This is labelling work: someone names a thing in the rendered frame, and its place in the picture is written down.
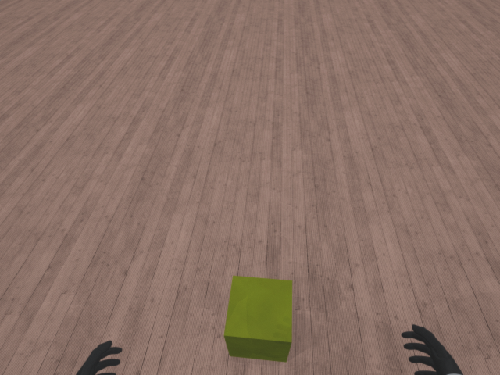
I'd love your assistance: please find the carton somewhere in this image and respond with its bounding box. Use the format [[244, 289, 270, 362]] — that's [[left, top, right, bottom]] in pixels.
[[224, 276, 292, 362]]

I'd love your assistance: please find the left robot hand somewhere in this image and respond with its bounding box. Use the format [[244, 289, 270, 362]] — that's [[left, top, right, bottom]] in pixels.
[[76, 341, 122, 375]]

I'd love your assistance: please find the right robot hand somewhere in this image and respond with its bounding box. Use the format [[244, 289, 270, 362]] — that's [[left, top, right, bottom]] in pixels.
[[402, 324, 463, 375]]

